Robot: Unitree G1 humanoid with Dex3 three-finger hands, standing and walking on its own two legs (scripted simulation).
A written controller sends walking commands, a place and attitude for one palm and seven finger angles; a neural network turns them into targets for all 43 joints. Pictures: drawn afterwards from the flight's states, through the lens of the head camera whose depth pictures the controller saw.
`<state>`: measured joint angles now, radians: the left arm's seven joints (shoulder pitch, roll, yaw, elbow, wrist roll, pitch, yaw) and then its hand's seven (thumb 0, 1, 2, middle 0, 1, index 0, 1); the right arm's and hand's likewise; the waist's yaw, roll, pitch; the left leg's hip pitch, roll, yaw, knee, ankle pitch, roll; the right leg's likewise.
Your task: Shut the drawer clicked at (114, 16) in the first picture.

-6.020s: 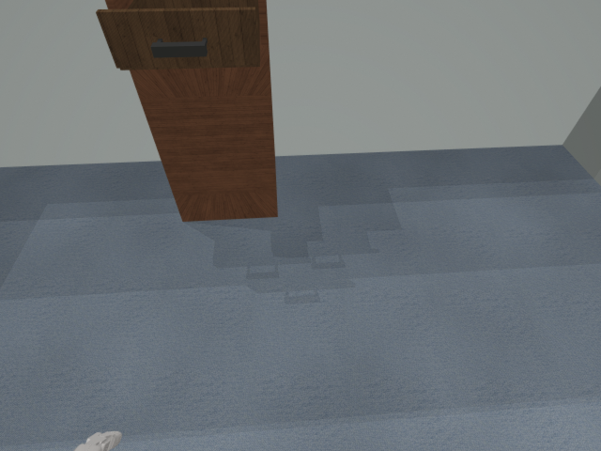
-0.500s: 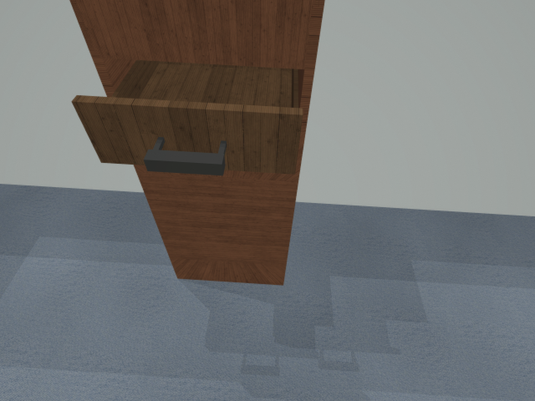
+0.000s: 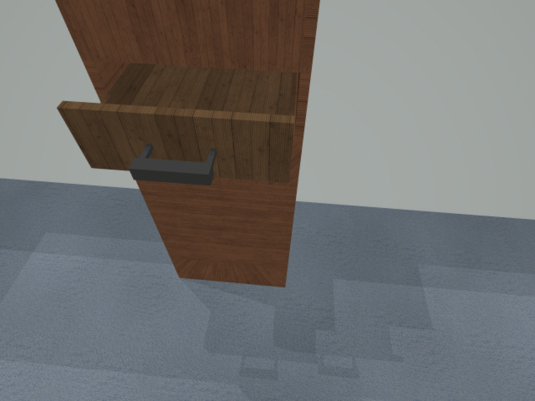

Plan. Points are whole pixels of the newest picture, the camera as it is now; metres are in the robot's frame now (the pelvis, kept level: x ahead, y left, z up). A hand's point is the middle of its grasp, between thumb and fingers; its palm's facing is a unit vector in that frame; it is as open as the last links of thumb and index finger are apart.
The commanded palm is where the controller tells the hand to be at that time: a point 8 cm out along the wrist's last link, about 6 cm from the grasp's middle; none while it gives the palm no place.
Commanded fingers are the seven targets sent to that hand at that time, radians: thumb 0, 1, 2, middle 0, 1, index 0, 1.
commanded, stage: come to a stop and stand still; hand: left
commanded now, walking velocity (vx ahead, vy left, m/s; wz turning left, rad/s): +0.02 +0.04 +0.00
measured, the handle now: (176, 161) +0.46 +0.19 +0.09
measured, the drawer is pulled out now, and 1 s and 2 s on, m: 0.15 0.15 0.15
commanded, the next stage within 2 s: look again from close up in 0.44 s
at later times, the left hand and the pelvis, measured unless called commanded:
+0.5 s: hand out of the picture +0.01 +0.22 -0.15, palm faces -0.03 -0.96 -0.27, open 7.4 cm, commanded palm none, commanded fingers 0.00 0.90 0.90 -0.20 -0.30 -0.20 -0.30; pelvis -0.02 +0.03 +0.01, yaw -2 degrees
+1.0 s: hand out of the picture +0.00 +0.16 -0.16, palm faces -0.01 -0.98 -0.20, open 7.3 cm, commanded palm none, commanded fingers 0.00 0.90 0.90 -0.20 -0.30 -0.20 -0.30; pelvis +0.01 -0.01 +0.01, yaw -1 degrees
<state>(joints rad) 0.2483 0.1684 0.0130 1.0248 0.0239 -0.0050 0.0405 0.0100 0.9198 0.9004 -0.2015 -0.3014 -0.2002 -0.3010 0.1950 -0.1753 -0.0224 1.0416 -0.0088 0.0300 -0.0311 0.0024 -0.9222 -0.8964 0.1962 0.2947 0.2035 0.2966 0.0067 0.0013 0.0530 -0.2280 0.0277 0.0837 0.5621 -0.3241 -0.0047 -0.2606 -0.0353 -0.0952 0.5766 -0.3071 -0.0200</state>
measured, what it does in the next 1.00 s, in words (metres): stands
